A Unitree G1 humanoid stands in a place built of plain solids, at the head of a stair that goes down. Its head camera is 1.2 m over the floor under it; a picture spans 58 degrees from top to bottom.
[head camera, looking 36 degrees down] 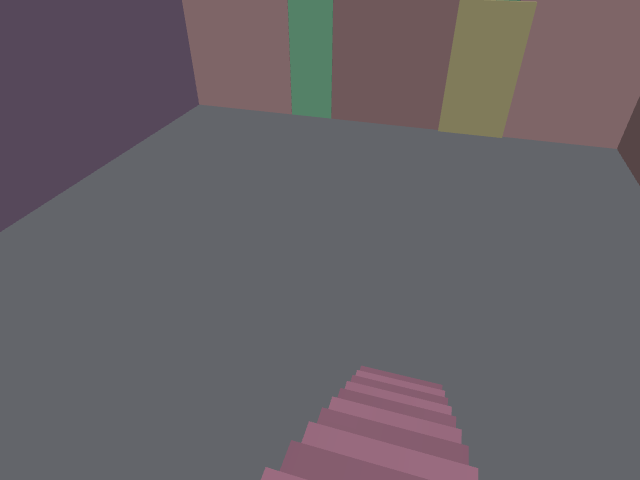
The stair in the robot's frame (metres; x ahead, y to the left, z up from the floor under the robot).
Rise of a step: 0.18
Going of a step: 0.19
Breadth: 0.63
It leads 16 degrees to the right of straight ahead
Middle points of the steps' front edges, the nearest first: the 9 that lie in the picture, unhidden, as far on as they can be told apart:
0.68 -0.21 -0.18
0.86 -0.26 -0.36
1.04 -0.31 -0.54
1.22 -0.36 -0.72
1.39 -0.42 -0.90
1.57 -0.47 -1.09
1.75 -0.52 -1.27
1.93 -0.58 -1.45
2.11 -0.63 -1.63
